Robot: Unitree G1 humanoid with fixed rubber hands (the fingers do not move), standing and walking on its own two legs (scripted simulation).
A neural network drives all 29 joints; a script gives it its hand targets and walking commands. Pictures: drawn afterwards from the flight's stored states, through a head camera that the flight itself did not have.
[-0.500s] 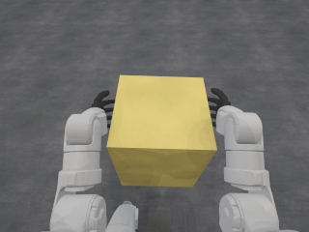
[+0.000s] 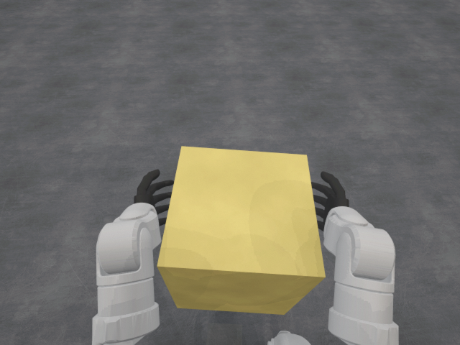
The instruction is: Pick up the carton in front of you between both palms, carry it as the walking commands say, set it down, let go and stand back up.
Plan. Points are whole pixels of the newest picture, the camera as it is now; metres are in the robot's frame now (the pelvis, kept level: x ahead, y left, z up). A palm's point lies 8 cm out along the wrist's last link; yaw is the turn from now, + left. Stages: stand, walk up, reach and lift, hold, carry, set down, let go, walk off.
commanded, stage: carry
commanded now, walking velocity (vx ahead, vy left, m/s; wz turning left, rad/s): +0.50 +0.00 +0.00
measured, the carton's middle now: (237, 237) +0.30 +0.00 +0.00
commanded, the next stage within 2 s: none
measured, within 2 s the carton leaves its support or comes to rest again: neither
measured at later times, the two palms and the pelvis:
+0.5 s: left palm (178, 112) +0.54 +0.12 +0.08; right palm (315, 106) +0.57 -0.18 +0.08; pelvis +0.30 -0.05 +0.00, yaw +4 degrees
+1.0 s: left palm (175, 40) +0.86 +0.16 +0.07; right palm (280, 40) +0.86 -0.14 +0.08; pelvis +0.60 +0.02 +0.00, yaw +0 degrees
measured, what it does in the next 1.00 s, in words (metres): walks ahead: right foot, then left foot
